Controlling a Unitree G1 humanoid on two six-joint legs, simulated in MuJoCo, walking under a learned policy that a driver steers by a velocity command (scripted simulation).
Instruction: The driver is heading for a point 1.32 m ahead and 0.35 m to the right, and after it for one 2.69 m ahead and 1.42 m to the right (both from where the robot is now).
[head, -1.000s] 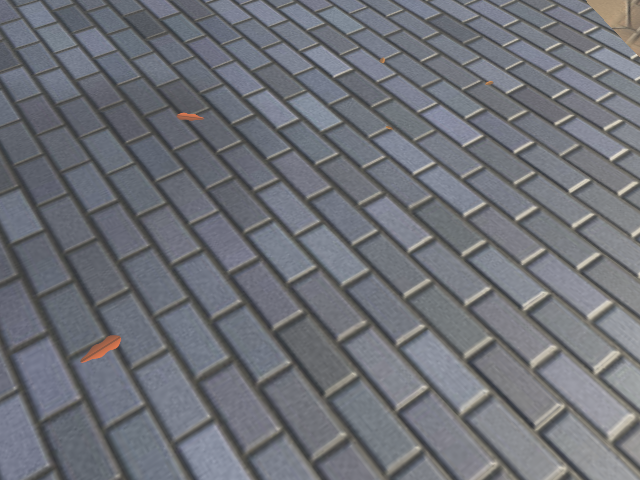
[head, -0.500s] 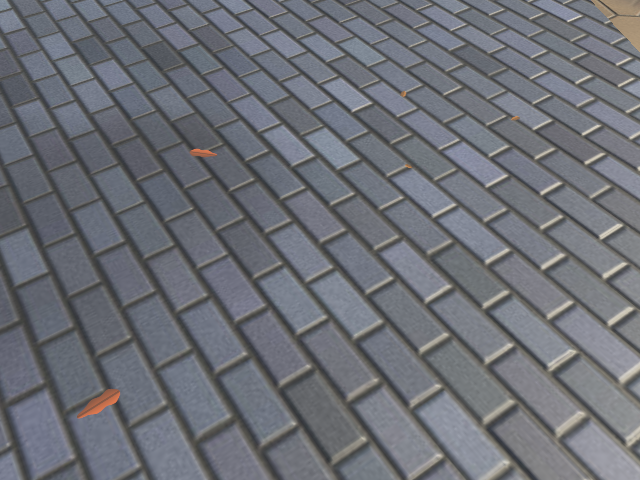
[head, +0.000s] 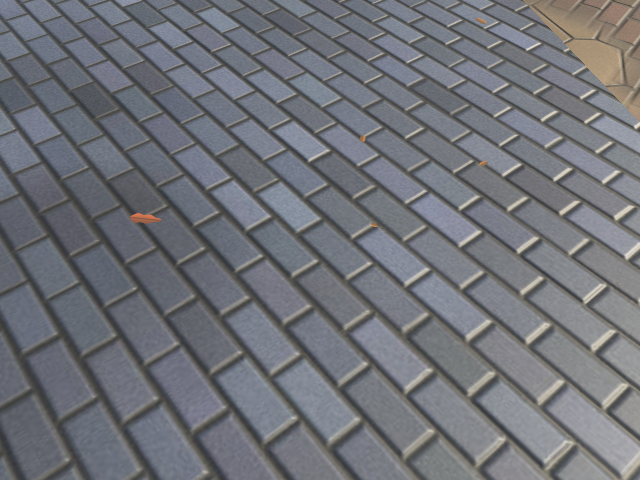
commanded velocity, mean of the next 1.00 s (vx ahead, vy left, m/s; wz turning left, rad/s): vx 0.50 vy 0.00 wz -0.03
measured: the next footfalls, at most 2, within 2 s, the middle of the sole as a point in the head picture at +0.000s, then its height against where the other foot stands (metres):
right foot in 0.30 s outside the picture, level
left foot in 0.86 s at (292, 422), level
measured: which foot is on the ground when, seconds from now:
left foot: down 0.00-0.30, up 0.32-0.84, down 0.86-1.00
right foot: up 0.00-0.28, down 0.30-0.86, up 0.88-1.00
